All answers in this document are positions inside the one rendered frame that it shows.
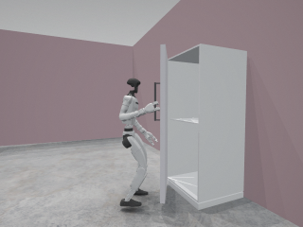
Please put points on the humanoid robot head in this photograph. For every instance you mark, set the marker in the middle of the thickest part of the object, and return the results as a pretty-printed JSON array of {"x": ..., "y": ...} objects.
[{"x": 134, "y": 83}]

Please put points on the robot right shin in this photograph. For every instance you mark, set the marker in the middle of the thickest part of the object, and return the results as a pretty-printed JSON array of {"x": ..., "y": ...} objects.
[{"x": 136, "y": 182}]

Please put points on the left robot forearm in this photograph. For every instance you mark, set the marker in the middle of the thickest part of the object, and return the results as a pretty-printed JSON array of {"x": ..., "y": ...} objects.
[{"x": 139, "y": 127}]

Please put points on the right robot upper arm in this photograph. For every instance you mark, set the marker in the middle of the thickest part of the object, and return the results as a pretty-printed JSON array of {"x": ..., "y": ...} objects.
[{"x": 127, "y": 100}]

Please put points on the right robot hand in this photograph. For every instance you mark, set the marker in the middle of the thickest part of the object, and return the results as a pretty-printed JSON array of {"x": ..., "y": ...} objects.
[{"x": 150, "y": 109}]

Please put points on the left robot hand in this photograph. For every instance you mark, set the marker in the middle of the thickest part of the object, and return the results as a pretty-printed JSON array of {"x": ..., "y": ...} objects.
[{"x": 149, "y": 137}]

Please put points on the fridge door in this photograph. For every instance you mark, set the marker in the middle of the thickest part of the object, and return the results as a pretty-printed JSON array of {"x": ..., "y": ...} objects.
[{"x": 164, "y": 88}]

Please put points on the right robot forearm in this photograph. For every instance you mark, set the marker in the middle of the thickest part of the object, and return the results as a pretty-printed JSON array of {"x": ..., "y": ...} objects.
[{"x": 130, "y": 116}]

